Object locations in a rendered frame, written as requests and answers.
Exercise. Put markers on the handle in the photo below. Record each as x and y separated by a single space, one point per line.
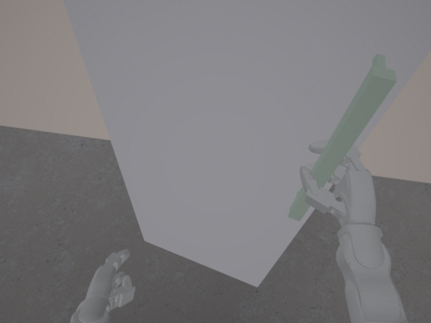
374 89

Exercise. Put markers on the fridge door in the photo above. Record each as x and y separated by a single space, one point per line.
211 105

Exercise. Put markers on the right robot hand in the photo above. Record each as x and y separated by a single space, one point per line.
354 186

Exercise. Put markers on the left robot forearm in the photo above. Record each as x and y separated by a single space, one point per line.
94 309

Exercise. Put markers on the right robot forearm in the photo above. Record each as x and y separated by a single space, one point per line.
365 262

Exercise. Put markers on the left robot hand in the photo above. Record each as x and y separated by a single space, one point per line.
105 281

